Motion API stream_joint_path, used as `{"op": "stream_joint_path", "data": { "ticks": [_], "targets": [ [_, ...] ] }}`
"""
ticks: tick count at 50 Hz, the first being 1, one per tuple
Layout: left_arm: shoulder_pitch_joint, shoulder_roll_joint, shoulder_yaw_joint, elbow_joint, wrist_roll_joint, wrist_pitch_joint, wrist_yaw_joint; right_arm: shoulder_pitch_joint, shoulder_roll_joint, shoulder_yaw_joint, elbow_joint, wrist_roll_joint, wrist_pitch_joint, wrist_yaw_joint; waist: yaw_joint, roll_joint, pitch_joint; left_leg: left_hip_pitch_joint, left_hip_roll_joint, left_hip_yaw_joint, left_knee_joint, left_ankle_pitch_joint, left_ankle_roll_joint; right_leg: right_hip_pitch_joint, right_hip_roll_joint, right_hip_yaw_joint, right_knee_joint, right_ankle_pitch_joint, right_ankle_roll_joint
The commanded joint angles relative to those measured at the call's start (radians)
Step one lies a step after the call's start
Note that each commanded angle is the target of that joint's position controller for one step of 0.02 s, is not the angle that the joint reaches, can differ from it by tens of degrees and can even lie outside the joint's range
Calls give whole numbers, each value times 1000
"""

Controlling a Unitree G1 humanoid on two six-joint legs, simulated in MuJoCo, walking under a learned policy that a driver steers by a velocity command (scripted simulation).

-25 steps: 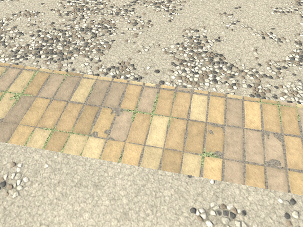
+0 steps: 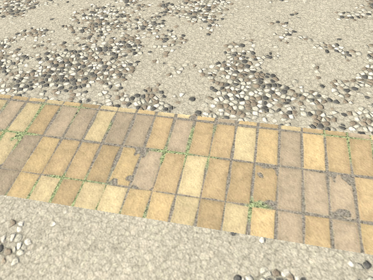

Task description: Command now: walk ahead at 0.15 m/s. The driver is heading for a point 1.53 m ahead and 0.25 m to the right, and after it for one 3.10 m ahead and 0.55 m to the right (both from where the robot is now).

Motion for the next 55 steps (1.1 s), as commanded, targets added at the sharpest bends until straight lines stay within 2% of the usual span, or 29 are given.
{"op": "stream_joint_path", "data": {
  "ticks": [1,2,4,6,8,10,11,12,13,14,15,16,20,30,32,34,35,37,39,41,43,44,45,46,47,48,49,51,55],
  "targets": [
    [95,123,8,-14,3,-7,-6,-37,-46,-8,-60,-5,-22,5,-11,-114,62,-355,41,-30,227,32,12,218,-308,340,-241,673,-172],
    [58,110,2,-25,0,-2,-4,-61,-56,-14,-62,-10,-20,3,-18,-104,72,-331,59,-26,143,99,16,204,-273,267,-243,735,-137],
    [61,66,-17,-14,13,10,3,-99,-12,-6,-64,-6,-13,8,-22,-128,59,-212,43,12,-45,187,9,162,-197,148,-232,838,-95],
    [62,102,-15,-12,16,18,14,-152,13,6,-79,-3,-7,9,-16,-145,35,-101,12,43,-207,223,5,138,-168,96,-207,913,-92],
    [66,145,-5,-8,7,25,19,-181,-6,9,-88,-2,4,7,-9,-153,8,-23,-8,60,-294,253,5,131,-188,112,-192,935,-109],
    [35,142,-3,-7,-10,31,18,-168,-22,7,-80,-5,13,7,-32,-149,6,74,-14,60,-409,366,26,106,-193,122,-175,868,-109],
    [39,139,0,1,-17,31,14,-155,-39,2,-74,-15,16,5,-45,-127,11,138,-13,51,-496,476,45,88,-177,120,-161,808,-90],
    [60,143,6,8,-12,27,9,-124,-87,-12,-65,-25,18,0,-48,-87,-9,225,19,7,-511,654,67,73,-142,110,-136,716,-62],
    [103,129,8,9,8,20,5,-104,-151,-28,-63,-26,20,-6,-16,-15,-51,345,79,-42,-442,910,103,12,-82,77,-100,551,-25],
    [181,55,-4,33,12,22,8,-90,-121,-24,-48,-20,23,-5,6,56,-112,462,129,-85,-377,971,180,-75,-51,55,-74,380,19],
    [151,48,-8,35,7,29,12,-91,-67,-15,-43,-13,27,-1,-15,42,-99,444,147,-117,-381,935,201,-91,-34,40,-50,251,42],
    [107,56,-5,21,0,40,16,-117,-53,-12,-41,-15,27,1,-11,40,-73,398,150,-135,-401,867,199,-100,-26,40,-44,196,53],
    [116,84,1,33,7,80,27,-227,-67,-18,-58,-16,13,15,22,-6,-27,217,80,-62,-384,819,133,50,-32,45,-113,299,43],
    [65,73,-2,44,5,84,20,-221,-60,-22,-24,-13,34,-1,4,-37,3,238,46,-28,-398,677,100,20,-45,48,-132,274,20],
    [90,77,2,57,-3,85,20,-199,-55,-25,-8,-6,40,-2,7,-55,12,223,5,10,-378,363,92,3,-44,58,-163,14,-13],
    [91,122,14,40,-18,74,24,-241,-53,-27,-28,0,33,-1,21,-137,123,50,-54,70,-294,16,66,-20,-138,199,-264,-313,-101],
    [100,157,22,31,-25,59,26,-300,-51,-25,-58,7,15,4,36,-176,199,-71,-57,101,-228,33,59,3,-234,316,-346,-376,-152],
    [82,183,32,22,-20,24,27,-349,-45,-19,-91,10,-24,19,35,-195,285,-258,8,63,-125,52,75,92,-358,429,-362,-181,-203],
    [118,164,30,28,-18,5,19,-356,-45,-19,-108,13,-47,35,39,-174,271,-372,47,47,-86,-21,84,229,-376,395,-305,107,-198],
    [99,161,28,16,-25,11,8,-332,-36,-19,-108,20,-56,51,17,-136,236,-257,35,88,-206,16,87,209,-321,294,-263,186,-155],
    [35,181,27,-7,-19,17,-3,-101,-50,-43,-23,16,-53,59,-96,-137,119,221,-86,189,-329,246,95,-14,-208,155,-127,454,-102],
    [11,180,26,-15,-16,15,-7,62,-99,-69,24,14,-48,60,-173,-102,41,425,-64,124,-347,275,124,-109,-149,82,63,582,-63],
    [-25,135,12,-60,-14,6,-4,197,-207,-95,32,6,-49,51,-215,120,-27,571,186,-314,-554,112,234,-314,-20,-20,457,406,20],
    [-22,54,-6,-88,-23,-15,-4,225,-195,-70,41,-17,-59,58,-178,238,-125,616,379,-748,-768,85,336,-426,60,122,736,-188,19],
    [-63,92,8,-105,-54,-25,-9,115,-142,-44,21,-17,-73,57,-122,144,-26,516,388,-697,-770,-4,309,-510,-4,193,833,-154,-12],
    [-91,121,15,-116,-60,-29,-13,12,-95,-26,-9,-12,-78,59,-86,80,55,410,348,-535,-770,7,260,-522,-65,168,815,-52,-42],
    [-89,122,23,-110,-53,-28,-7,-46,-76,-13,-26,-15,-80,64,-53,17,83,332,301,-410,-786,65,219,-495,-108,147,757,39,-54],
    [-45,124,40,-94,-37,-9,0,-63,-59,-1,-31,-25,-78,63,-9,31,90,237,215,-231,-817,189,172,-394,-150,124,654,123,-49],
    [-135,107,48,-126,-26,15,-1,37,-97,0,-12,-30,-72,35,-16,15,114,251,193,-135,-857,359,187,-468,-163,86,514,225,3]
  ]
}}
